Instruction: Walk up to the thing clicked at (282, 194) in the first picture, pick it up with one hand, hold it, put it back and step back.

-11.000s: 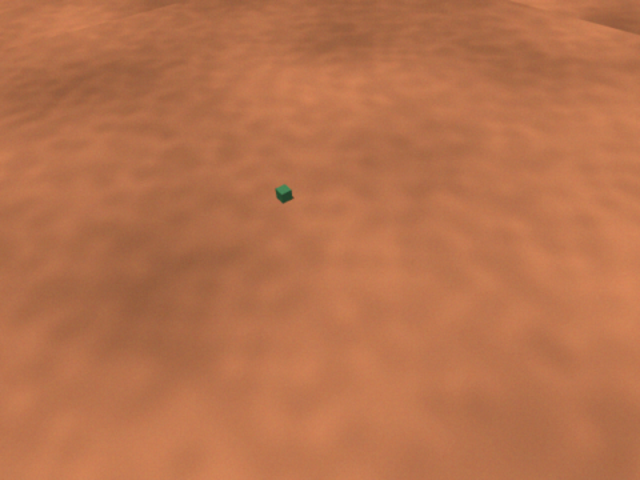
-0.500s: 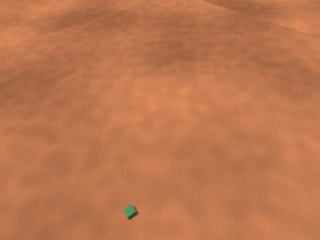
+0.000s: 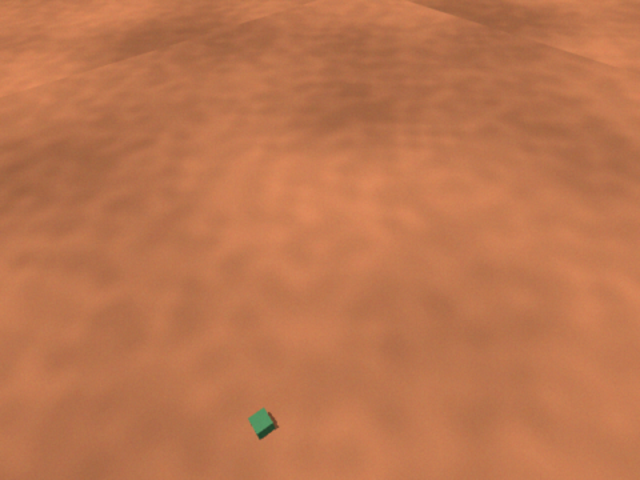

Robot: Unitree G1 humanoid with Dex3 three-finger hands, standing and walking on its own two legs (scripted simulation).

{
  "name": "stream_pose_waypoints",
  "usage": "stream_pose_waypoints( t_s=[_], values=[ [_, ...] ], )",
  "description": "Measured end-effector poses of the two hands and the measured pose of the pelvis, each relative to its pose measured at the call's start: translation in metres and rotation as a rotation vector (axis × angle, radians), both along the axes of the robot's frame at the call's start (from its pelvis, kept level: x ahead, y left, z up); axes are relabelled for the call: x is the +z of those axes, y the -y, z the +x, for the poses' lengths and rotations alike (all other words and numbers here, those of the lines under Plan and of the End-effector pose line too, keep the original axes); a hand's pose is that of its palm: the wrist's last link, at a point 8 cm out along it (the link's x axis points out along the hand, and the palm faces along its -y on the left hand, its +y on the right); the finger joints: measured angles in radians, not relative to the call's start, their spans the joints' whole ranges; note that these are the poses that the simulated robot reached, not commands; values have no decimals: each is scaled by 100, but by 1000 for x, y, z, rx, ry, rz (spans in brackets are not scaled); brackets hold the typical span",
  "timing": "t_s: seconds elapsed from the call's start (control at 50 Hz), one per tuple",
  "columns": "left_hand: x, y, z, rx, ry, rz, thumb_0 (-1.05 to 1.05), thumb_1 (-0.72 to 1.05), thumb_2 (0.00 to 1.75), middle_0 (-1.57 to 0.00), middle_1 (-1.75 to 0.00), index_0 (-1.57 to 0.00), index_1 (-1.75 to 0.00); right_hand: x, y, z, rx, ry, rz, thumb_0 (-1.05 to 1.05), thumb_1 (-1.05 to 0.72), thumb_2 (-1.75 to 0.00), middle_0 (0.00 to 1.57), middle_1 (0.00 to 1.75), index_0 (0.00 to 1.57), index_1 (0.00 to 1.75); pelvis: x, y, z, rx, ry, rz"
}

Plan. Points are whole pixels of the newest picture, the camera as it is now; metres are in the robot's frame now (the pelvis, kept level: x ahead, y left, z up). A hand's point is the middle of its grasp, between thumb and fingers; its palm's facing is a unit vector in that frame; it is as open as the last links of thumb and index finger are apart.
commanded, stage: stand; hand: left
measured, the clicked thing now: (261, 423) +0.44 +0.23 -0.76
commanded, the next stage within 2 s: walk up in 0.20 s
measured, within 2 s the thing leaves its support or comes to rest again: neither
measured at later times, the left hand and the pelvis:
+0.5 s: hand out of the picture +0.07 +0.29 -0.18, palm faces -0.04 -0.92 -0.38, open 7.4 cm; pelvis -0.06 +0.03 -0.02, yaw +0 degrees
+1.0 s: hand out of the picture -0.06 +0.28 -0.17, palm faces -0.10 -0.91 -0.40, open 7.4 cm; pelvis -0.18 +0.02 -0.03, yaw -5 degrees
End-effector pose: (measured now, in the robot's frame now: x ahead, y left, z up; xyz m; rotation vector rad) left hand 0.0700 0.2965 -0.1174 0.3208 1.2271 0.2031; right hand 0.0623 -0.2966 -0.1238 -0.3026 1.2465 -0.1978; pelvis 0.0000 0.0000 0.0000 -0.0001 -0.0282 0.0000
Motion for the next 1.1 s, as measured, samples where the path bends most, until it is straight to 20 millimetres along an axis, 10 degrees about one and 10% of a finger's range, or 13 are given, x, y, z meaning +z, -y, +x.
stream_pose_waypoints(
  t_s=[0.38,0.58,0.78,1.1],
  values=[
    [-6,-17,-8,14,27,28,1,91,90,-21,-30,-20,-30,-4,7,-12,-5,-10,-37,1,-90,-90,20,30,20,30,-11,-5,-35,-7,-6,-3],
    [-33,-51,-11,-54,103,19,1,91,90,-21,-30,-20,-30,-2,-14,-82,-9,-41,-127,1,-90,-90,20,30,20,30,-31,-42,-84,-12,2,8],
    [-26,-51,-69,-77,21,9,1,91,90,-21,-30,-20,-29,9,-29,-136,-56,-15,-116,1,-90,-90,20,30,20,30,-17,-45,-121,-52,-7,-23],
    [3,-15,-163,-87,80,56,1,91,90,-21,-30,-20,-30,-8,11,-194,-46,91,-74,1,-90,-90,20,30,20,30,-21,-15,-209,-76,0,19]
  ],
)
